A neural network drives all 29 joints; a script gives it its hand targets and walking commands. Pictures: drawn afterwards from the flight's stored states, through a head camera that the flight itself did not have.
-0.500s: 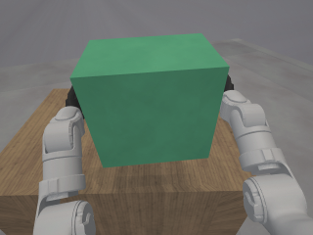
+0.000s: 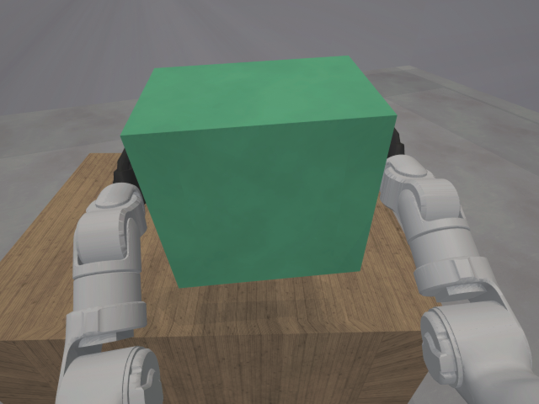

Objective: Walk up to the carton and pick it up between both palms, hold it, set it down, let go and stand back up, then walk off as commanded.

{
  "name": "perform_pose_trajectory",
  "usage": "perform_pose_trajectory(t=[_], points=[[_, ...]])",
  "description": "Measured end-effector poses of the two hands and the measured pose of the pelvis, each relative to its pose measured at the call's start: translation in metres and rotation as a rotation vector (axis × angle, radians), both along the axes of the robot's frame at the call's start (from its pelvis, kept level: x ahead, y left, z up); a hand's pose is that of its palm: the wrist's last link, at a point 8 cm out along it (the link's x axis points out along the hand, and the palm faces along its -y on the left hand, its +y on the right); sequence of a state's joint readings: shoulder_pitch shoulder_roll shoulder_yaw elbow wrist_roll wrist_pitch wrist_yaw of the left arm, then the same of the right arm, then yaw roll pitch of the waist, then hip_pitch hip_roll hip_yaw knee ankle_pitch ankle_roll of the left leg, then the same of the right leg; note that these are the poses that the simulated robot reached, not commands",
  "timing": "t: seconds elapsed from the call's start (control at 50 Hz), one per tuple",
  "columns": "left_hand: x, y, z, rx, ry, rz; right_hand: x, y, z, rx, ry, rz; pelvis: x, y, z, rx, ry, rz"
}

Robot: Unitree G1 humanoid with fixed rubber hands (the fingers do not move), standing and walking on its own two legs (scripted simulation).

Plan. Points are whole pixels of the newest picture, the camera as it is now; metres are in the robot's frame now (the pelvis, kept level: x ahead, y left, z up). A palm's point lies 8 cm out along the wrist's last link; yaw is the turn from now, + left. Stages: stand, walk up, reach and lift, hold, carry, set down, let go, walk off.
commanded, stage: hold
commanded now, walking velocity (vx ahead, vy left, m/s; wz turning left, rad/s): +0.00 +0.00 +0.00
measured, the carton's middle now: (261, 174) +0.39 +0.00 +0.22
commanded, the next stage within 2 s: set down in 0.44 s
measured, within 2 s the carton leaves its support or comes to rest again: neither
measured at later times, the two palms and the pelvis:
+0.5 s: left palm (124, 193) +0.35 +0.19 +0.22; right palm (388, 165) +0.37 -0.18 +0.24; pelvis +0.00 +0.01 +0.00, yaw +0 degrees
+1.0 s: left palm (134, 216) +0.38 +0.20 +0.15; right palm (367, 206) +0.38 -0.17 +0.16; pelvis +0.01 +0.00 +0.00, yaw +1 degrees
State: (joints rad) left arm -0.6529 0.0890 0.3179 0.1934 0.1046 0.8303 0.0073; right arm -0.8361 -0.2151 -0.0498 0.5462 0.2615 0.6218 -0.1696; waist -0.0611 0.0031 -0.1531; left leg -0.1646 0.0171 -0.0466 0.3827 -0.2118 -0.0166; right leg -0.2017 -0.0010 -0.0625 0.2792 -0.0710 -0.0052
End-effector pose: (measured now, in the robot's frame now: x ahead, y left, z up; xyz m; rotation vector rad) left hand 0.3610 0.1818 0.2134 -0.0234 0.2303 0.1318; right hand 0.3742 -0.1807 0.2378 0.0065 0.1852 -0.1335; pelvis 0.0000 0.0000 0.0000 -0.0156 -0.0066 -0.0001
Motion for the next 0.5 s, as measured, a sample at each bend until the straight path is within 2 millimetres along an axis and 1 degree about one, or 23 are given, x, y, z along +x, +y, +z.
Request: perform_pose_trajectory(t=[0.22,0.38,0.5], points=[[-0.0044,0.0046,-0.0022,-0.012,0.002,0.005,-0.0039,0.0045,-0.0029,0.008,0.002,0.0,0.0018,0.0034,0.0002,-0.003,-0.013,-0.001],[-0.0081,0.007,0.0002,-0.022,-0.014,0.009,-0.0065,0.0072,0.0025,0.016,-0.013,0.001,-0.0015,0.0052,-0.0003,-0.002,-0.013,-0.006],[-0.0072,0.0043,0.0026,-0.022,-0.009,0.005,-0.0079,0.0045,0.0036,0.026,-0.009,-0.008,-0.0042,0.0057,-0.0004,-0.001,-0.021,-0.007]])
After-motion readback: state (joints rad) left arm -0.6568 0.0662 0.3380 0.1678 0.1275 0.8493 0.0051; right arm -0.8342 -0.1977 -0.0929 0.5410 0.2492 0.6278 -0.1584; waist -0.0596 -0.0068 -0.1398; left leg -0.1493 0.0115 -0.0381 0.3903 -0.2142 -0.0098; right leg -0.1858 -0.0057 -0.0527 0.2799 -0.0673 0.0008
